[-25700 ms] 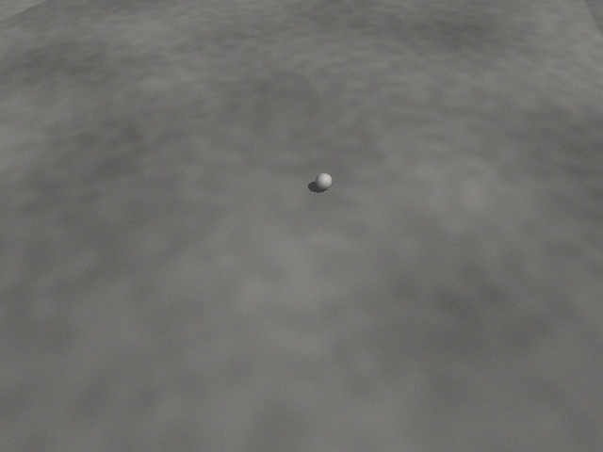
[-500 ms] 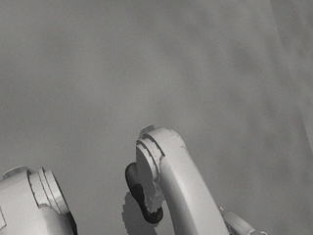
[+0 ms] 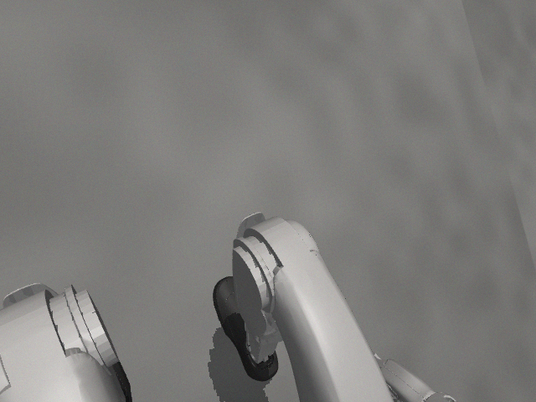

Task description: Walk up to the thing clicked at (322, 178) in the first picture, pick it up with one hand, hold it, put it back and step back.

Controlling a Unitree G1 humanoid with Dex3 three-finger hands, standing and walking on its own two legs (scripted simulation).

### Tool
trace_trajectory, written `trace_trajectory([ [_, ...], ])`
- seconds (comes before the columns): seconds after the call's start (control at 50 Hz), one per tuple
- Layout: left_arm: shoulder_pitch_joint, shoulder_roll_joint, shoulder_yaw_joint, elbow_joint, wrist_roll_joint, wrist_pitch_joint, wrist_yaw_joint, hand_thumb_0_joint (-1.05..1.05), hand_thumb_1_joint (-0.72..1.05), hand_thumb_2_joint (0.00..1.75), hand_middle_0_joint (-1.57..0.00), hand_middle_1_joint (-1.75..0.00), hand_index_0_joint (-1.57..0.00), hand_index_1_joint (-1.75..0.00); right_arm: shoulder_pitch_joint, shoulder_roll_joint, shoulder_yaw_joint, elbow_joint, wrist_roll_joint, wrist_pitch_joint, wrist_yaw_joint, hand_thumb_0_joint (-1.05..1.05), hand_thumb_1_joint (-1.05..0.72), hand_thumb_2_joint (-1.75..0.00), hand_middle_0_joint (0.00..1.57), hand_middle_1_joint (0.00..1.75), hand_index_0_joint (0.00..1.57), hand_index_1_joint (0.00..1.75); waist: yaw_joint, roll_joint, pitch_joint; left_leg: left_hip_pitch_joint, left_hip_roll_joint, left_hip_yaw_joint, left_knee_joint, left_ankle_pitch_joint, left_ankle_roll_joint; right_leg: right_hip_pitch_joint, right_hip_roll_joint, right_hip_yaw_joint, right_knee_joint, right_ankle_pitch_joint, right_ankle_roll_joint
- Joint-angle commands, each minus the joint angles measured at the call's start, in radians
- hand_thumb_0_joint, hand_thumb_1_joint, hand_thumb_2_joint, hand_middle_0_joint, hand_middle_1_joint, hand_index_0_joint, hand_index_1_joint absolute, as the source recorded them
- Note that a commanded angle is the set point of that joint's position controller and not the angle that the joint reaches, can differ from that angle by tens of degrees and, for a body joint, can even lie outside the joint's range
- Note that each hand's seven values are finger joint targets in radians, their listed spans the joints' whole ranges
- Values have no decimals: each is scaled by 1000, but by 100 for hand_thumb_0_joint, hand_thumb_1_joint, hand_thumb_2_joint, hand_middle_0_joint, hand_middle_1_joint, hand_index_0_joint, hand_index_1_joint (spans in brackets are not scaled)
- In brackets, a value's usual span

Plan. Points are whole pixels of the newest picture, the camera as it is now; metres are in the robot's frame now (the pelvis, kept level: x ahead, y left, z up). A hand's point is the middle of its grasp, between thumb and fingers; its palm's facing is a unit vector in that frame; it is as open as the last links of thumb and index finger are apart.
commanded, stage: open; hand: left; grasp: from above
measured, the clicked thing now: out of the picture +0.44 +0.33 -0.26
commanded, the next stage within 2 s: withdraw in 0.28 s
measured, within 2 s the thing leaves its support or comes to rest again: neither
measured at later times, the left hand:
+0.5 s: hand out of the picture +0.43 +0.33 -0.24, palm faces -0.41 -0.17 -0.90, open 13.8 cm
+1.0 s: hand out of the picture +0.41 +0.33 -0.06, palm faces -0.43 -0.10 -0.90, open 14.1 cm
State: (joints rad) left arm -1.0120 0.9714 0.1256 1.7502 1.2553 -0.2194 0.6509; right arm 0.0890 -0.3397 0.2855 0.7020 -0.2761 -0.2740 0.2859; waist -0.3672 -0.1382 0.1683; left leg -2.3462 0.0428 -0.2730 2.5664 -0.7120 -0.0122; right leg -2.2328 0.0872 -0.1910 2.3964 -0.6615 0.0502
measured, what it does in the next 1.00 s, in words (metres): rises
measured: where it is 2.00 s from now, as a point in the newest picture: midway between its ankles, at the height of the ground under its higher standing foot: (191, 381)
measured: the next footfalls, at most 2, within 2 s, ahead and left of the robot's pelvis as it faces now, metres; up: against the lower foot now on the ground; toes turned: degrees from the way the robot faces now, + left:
none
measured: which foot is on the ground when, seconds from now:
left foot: down 0.00-1.00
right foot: down 0.00-1.00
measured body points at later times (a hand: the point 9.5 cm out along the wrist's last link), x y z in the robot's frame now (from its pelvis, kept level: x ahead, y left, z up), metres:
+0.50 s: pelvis +0.00 +0.00 +0.00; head +0.26 +0.13 +0.34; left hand +0.45 +0.33 -0.19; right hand +0.06 -0.25 -0.06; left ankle +0.06 +0.13 -0.26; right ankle +0.11 -0.11 -0.26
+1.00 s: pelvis -0.01 -0.01 +0.06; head +0.18 +0.07 +0.46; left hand +0.43 +0.34 +0.00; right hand +0.12 -0.26 -0.05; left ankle +0.06 +0.13 -0.26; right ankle +0.11 -0.11 -0.26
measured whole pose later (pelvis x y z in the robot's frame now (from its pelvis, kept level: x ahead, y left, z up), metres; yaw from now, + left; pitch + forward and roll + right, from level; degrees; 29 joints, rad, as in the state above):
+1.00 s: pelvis -0.01 -0.01 +0.06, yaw +8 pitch +32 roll -7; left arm -0.92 0.65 -0.05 1.29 1.11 -0.07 0.23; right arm 0.13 -0.29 0.06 0.69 -0.09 -0.06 0.20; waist -0.20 0.03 -0.11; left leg -2.22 0.04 -0.13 2.30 -0.65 0.00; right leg -2.14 0.04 -0.08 2.23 -0.65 0.02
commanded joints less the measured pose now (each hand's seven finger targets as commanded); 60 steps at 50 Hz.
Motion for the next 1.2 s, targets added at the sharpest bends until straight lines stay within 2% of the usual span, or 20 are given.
trace_trajectory([
  [0.0,-233,220,10,-89,-13,0,35,0,-52,100,-7,-104,-8,-104,184,-329,-94,6,10,0,-14,0,-89,-90,20,30,20,30,-37,497,-629,453,19,110,-263,186,19,366,38,-89,-214,236,-68],
  [0.02,-224,234,28,-115,-14,-2,39,0,-51,103,-8,-105,-8,-105,181,-329,-95,7,8,3,-15,0,-89,-90,20,30,20,30,-20,513,-656,465,18,107,-270,200,17,370,39,-94,-213,242,-69],
  [0.08,-236,204,-1,-91,-9,1,33,0,-50,102,-8,-105,-8,-105,181,-325,-92,1,6,2,-13,0,-89,-90,20,30,20,30,-48,499,-631,460,19,106,-254,204,19,354,38,-96,-207,255,-65],
  [0.1,-249,226,20,-120,-13,-2,37,0,-49,99,-7,-105,-8,-104,187,-327,-89,5,8,3,-15,0,-89,-90,20,30,20,30,-38,507,-657,473,18,102,-269,210,17,362,36,-101,-212,255,-66],
  [0.18,-233,212,1,-72,-6,1,30,0,-49,101,-7,-105,-8,-104,184,-321,-83,5,6,2,-14,0,-89,-90,20,30,20,30,-54,481,-601,442,17,108,-262,177,20,351,33,-94,-213,230,-65],
  [0.22,-239,231,19,-111,-11,-3,32,0,-48,102,-8,-107,-8,-106,188,-324,-89,6,6,3,-17,0,-89,-90,20,30,20,30,-34,511,-644,473,18,107,-267,201,17,365,37,-94,-217,246,-66],
  [0.26,-238,201,-11,-107,-11,0,28,0,-48,99,-7,-106,-8,-105,176,-330,-95,-4,6,0,-16,0,-89,-90,20,30,20,30,-42,505,-635,472,20,111,-260,201,18,364,38,-91,-214,252,-66],
  [0.34,-235,240,23,-123,-14,1,37,0,-47,102,-8,-108,-9,-107,188,-322,-89,6,8,7,-18,0,-89,-90,20,30,20,30,-28,525,-655,474,21,108,-269,212,14,384,39,-89,-215,254,-69],
  [0.38,-233,210,-2,-84,-10,8,31,0,-51,98,-7,-101,-8,-100,175,-326,-92,1,8,4,-17,0,-90,-90,20,30,20,30,-45,507,-618,460,21,103,-273,179,14,348,36,-95,-208,228,-69],
  [0.44,-278,246,27,-219,-5,4,31,0,-50,98,-7,-101,-8,-99,194,-330,-106,4,9,3,-14,0,-90,-90,20,30,20,30,-24,584,-697,527,18,105,-278,226,8,354,31,-97,-202,265,-70],
  [0.54,-194,213,65,-358,-16,40,5,0,-53,99,-6,-99,-7,-99,199,-309,-167,14,31,10,2,0,-90,-90,20,30,20,30,44,665,-802,584,13,124,-308,270,-3,334,25,-82,-195,293,-81],
  [0.58,-199,102,3,-491,-41,63,-28,0,-53,100,-7,-99,-6,-99,192,-277,-188,5,47,20,11,0,-90,-90,20,30,20,30,74,717,-885,631,7,141,-327,296,-6,331,22,-67,-204,310,-87],
  [0.66,-99,54,5,-537,-80,134,-102,0,-54,100,-7,-99,-6,-99,215,-267,-248,24,109,63,15,0,-90,-90,20,30,20,30,128,628,-904,575,-2,170,-356,296,13,315,20,-30,-248,309,-85],
  [0.7,-132,-36,-53,-595,-106,158,-155,0,-53,100,-7,-99,-6,-99,232,-245,-265,26,132,91,13,0,-90,-90,20,30,20,30,120,581,-908,554,-6,178,-380,258,23,319,16,-14,-279,282,-85],
  [0.78,-169,-63,-83,-691,-150,182,-269,0,-55,102,-7,-100,-6,-101,259,-221,-304,10,168,149,-14,0,-91,-91,20,30,20,30,134,453,-927,531,-18,193,-437,187,38,398,12,38,-367,189,-88],
  [0.8,-175,-92,-106,-699,-156,184,-296,0,-55,102,-8,-99,-6,-101,260,-213,-306,4,172,161,-24,0,-91,-91,20,30,20,30,123,440,-916,543,-20,192,-449,182,38,405,9,43,-381,183,-88],
  [0.9,-190,-151,-155,-579,-151,166,-399,0,-54,103,-8,-100,-7,-101,257,-194,-308,-26,192,208,-89,0,-90,-90,20,30,20,30,101,259,-756,447,-37,192,-486,92,49,373,1,67,-452,69,-94],
  [0.98,-224,-129,-163,-553,-140,124,-440,0,-53,103,-8,-102,-7,-102,231,-170,-288,-48,196,223,-141,0,-89,-90,20,30,20,30,123,250,-709,438,-48,212,-522,39,46,381,-7,88,-474,-10,-101],
  [1.06,-263,-103,-156,-498,-108,79,-417,0,-52,102,-8,-101,-7,-101,224,-157,-264,-48,187,227,-173,0,-89,-90,20,30,20,30,116,277,-741,448,-48,223,-510,70,44,374,-9,89,-443,30,-98],
  [1.18,-313,-42,-131,-384,-44,10,-333,0,-53,102,-7,-102,-7,-102,242,-173,-232,-31,160,220,-186,0,-90,-90,20,30,20,30,98,316,-768,444,-45,225,-451,105,43,344,-12,80,-395,62,-92],
])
